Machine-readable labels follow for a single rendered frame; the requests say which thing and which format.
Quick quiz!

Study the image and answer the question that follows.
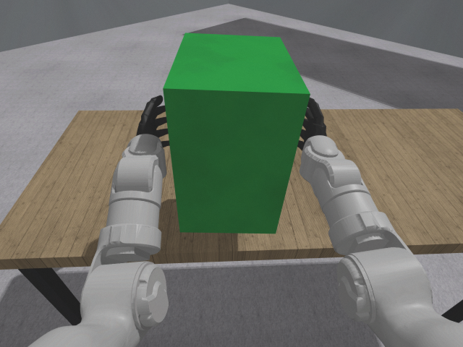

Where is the left robot hand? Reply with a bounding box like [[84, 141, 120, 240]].
[[136, 95, 170, 147]]

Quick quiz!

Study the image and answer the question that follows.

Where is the table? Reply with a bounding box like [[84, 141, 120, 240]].
[[0, 108, 463, 325]]

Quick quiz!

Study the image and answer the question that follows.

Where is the right robot hand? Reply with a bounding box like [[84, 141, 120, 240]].
[[297, 98, 327, 150]]

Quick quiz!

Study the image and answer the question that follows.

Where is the left robot upper arm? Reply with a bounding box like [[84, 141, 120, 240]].
[[28, 261, 169, 347]]

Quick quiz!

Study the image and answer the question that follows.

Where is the right robot upper arm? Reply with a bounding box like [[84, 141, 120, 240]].
[[337, 247, 463, 347]]

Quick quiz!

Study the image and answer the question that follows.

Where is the robot right forearm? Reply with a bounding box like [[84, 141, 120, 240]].
[[300, 135, 433, 304]]

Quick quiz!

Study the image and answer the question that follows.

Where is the robot left forearm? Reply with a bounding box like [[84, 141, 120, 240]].
[[80, 134, 166, 317]]

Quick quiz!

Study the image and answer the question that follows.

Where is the carton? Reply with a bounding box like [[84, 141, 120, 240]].
[[163, 33, 310, 234]]

